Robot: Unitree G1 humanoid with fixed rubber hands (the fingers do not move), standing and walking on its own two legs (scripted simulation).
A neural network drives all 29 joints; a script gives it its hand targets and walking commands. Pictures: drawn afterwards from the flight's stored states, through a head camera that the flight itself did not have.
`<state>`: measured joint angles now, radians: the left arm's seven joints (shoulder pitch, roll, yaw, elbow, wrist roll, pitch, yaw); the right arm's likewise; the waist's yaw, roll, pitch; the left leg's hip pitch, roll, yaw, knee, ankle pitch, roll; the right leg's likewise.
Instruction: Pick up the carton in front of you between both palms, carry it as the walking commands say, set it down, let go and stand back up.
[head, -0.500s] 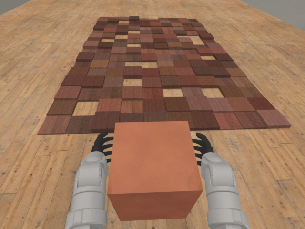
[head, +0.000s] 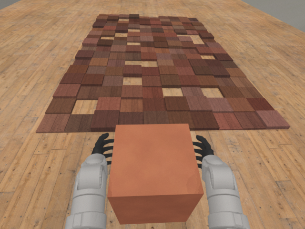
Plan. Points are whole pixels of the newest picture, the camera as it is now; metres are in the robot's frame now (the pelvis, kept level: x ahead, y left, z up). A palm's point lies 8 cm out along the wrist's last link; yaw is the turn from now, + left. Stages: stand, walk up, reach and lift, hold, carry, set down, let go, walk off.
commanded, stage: hold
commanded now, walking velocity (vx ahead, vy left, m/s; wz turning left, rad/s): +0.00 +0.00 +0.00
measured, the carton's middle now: (152, 175) +0.29 +0.00 -0.03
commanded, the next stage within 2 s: carry in 0.10 s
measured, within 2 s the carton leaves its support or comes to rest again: neither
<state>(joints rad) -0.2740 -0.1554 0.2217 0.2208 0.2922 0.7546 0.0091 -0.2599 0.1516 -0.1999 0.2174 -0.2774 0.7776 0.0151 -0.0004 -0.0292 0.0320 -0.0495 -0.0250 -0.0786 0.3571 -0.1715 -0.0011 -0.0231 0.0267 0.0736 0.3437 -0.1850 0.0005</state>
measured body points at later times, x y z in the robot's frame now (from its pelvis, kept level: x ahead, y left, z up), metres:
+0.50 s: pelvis +0.10 +0.00 -0.02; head +0.05 +0.02 +0.43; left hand +0.38 +0.14 +0.07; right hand +0.35 -0.17 +0.08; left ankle +0.03 +0.12 -0.75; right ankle +0.01 -0.13 -0.75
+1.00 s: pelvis +0.39 +0.02 -0.03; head +0.37 +0.02 +0.42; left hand +0.63 +0.17 +0.06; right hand +0.63 -0.13 +0.06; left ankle +0.51 +0.09 -0.75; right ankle +0.17 -0.09 -0.74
